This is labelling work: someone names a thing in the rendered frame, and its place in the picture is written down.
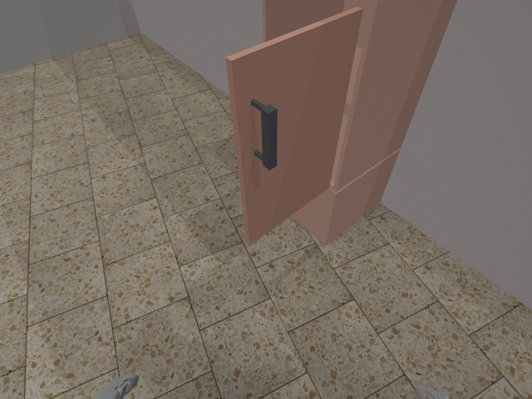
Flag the robot left hand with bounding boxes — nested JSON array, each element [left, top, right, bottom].
[[93, 374, 139, 399]]

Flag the handle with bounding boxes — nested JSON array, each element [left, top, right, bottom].
[[251, 99, 278, 170]]

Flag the cupboard door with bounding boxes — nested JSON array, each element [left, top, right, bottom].
[[225, 7, 363, 245]]

